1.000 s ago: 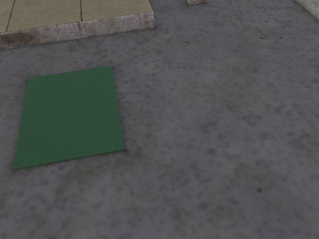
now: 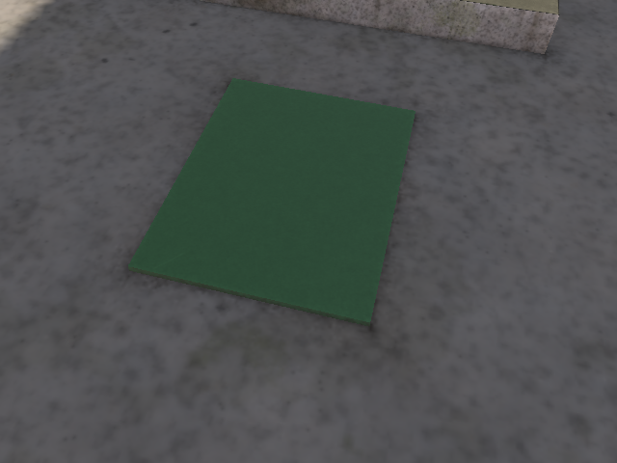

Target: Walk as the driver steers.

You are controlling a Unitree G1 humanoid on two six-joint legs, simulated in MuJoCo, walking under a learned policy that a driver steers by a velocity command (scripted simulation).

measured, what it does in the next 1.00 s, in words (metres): walks ahead, turning left: right foot, then left foot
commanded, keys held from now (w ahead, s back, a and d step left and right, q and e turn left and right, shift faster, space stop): q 0.14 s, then w+q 0.66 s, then w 0.20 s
